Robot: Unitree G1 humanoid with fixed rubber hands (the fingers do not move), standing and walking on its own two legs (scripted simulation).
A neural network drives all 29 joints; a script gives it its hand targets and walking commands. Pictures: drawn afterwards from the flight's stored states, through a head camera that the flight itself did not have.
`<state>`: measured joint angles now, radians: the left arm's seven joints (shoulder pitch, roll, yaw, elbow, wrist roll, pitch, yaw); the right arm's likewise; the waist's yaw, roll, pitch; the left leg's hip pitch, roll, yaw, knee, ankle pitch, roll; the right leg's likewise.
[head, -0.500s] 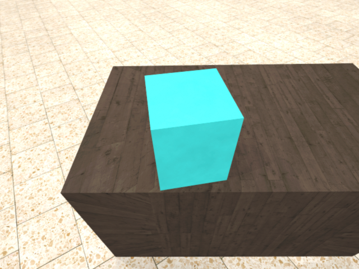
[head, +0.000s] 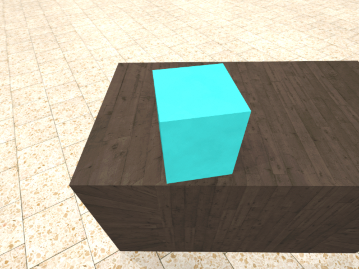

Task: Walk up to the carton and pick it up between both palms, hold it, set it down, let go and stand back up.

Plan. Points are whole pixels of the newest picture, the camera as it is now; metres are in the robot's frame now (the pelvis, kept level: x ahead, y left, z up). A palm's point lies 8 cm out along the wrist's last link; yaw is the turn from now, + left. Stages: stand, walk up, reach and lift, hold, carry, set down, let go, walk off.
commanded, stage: stand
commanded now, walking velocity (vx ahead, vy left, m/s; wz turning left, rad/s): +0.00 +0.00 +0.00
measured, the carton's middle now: (194, 124) +0.48 -0.02 +0.04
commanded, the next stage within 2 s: none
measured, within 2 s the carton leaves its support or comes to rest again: neither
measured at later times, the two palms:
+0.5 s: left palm out of the picture +0.04 +0.24 -0.13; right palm out of the picture +0.04 -0.26 -0.12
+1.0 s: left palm out of the picture +0.04 +0.24 -0.13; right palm out of the picture +0.04 -0.26 -0.12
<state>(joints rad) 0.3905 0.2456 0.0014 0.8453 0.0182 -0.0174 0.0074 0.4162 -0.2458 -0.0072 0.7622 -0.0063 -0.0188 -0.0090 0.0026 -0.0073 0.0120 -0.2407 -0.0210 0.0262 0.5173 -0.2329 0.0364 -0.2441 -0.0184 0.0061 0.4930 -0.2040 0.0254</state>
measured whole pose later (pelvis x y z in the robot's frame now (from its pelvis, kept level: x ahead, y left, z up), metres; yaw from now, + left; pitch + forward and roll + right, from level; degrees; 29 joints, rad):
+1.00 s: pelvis +0.02 -0.01 +0.00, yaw +0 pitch -2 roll +0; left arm 0.35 0.23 -0.02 0.94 0.00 -0.01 0.03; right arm 0.38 -0.24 0.00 0.88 0.00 -0.01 -0.03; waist 0.00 0.00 0.01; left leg -0.20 -0.01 0.01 0.47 -0.24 0.02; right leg -0.20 -0.01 0.01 0.46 -0.22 0.01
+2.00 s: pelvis +0.03 -0.01 +0.01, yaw +0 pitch -2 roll +0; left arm 0.34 0.21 -0.02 1.01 0.00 0.00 0.04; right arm 0.35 -0.20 0.01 0.97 0.00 -0.01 -0.04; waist 0.00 0.00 0.02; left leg -0.17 -0.02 0.00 0.44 -0.24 0.02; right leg -0.18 -0.01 0.02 0.43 -0.22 0.02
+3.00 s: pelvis +0.04 -0.01 +0.01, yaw +0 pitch -2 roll +0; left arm 0.34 0.19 -0.02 1.04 0.00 -0.01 0.05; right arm 0.34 -0.19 0.01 1.02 0.00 -0.01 -0.05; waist 0.00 0.00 0.02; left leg -0.16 -0.02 0.01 0.43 -0.24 0.02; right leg -0.18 -0.01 0.02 0.42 -0.22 0.02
